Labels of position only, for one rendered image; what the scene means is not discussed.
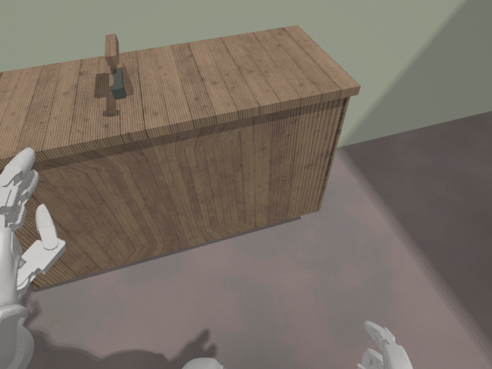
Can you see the tap lever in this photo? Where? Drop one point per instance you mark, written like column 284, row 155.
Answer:
column 117, row 88

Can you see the robot left hand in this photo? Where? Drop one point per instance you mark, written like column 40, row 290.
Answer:
column 17, row 184

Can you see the robot right hand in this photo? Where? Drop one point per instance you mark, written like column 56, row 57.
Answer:
column 394, row 356

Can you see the robot left forearm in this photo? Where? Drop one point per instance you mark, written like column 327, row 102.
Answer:
column 16, row 342

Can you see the counter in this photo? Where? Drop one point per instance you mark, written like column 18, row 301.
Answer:
column 214, row 137

